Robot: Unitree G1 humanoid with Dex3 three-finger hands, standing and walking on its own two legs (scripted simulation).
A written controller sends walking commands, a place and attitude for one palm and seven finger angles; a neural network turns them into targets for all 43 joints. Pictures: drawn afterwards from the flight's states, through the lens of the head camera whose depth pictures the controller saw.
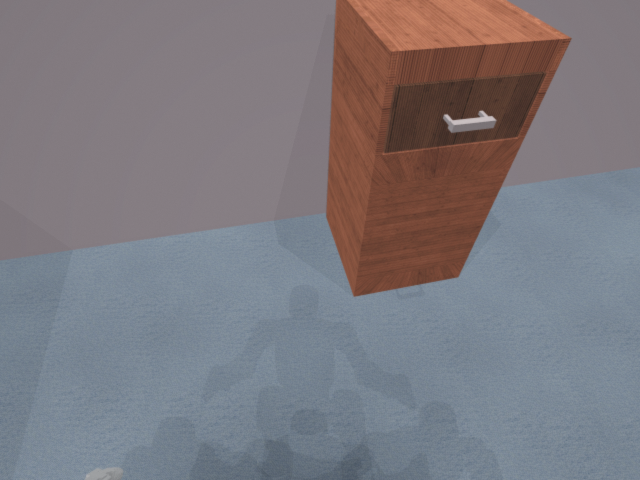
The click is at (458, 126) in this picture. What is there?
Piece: drawer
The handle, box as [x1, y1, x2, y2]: [443, 111, 496, 132]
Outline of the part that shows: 496,120 492,116 488,116 483,111 479,111 478,114 480,116 477,118 452,120 447,114 443,116 443,118 449,125 448,128 451,132 493,127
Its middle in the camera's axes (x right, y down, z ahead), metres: +0.36 -0.29 +0.96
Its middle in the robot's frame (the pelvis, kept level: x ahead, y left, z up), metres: +0.93 -0.32 -0.02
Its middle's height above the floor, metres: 0.75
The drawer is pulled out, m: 0.00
